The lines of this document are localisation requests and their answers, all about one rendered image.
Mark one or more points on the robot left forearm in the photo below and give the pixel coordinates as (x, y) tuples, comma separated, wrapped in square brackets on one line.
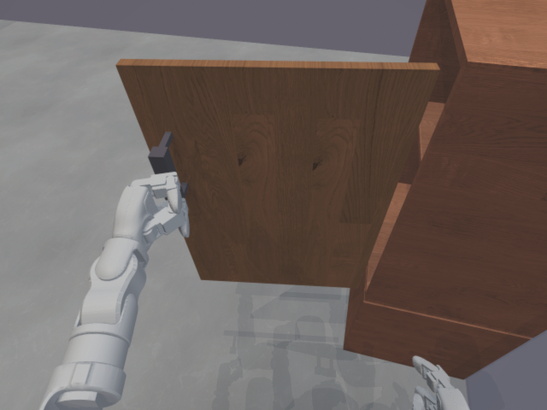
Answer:
[(91, 374)]

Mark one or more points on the robot left hand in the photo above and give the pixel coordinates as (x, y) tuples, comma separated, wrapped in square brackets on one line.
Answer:
[(139, 218)]

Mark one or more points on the cupboard door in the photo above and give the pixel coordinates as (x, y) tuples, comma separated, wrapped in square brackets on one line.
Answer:
[(291, 165)]

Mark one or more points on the robot right hand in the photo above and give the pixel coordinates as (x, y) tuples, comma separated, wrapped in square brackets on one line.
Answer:
[(448, 398)]

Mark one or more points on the handle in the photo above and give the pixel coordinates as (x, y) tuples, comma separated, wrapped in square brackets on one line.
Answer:
[(161, 160)]

